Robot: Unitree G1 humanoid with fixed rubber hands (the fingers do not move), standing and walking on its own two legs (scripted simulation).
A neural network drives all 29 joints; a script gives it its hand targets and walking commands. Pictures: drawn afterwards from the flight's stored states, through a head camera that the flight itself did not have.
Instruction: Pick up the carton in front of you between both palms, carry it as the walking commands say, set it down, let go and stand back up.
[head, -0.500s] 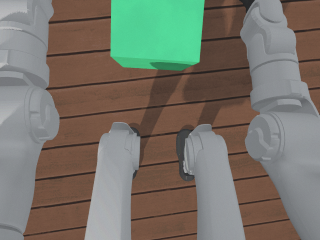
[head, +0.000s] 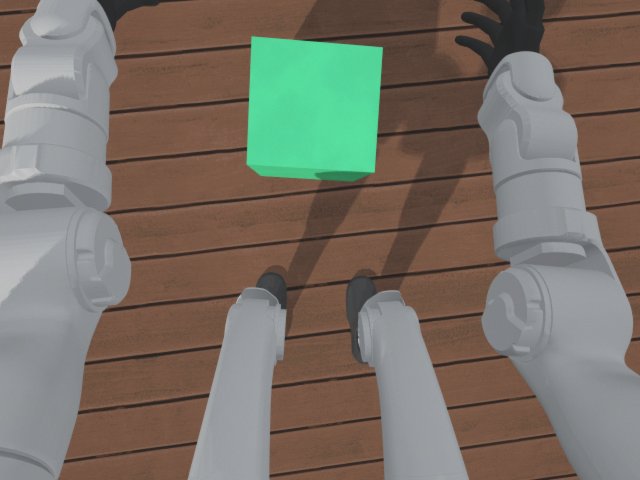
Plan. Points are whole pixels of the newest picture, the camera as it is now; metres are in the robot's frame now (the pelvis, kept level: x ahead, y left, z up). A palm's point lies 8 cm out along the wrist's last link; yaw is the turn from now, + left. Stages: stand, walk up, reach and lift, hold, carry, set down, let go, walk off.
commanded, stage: set down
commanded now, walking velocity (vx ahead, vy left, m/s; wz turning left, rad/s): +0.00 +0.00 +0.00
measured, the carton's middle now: (311, 122) +0.54 +0.02 -0.48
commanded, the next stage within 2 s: let go in 0.04 s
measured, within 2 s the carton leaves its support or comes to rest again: neither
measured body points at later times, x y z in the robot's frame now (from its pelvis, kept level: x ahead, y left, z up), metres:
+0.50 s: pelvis +0.06 -0.01 +0.11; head +0.30 +0.01 +0.49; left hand +0.45 +0.24 -0.01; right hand +0.44 -0.20 -0.01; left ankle +0.08 +0.10 -0.57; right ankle +0.08 -0.12 -0.57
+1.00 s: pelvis +0.10 -0.01 +0.17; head +0.15 -0.01 +0.62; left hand +0.28 +0.23 +0.09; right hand +0.28 -0.24 +0.09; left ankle +0.08 +0.10 -0.57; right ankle +0.08 -0.12 -0.57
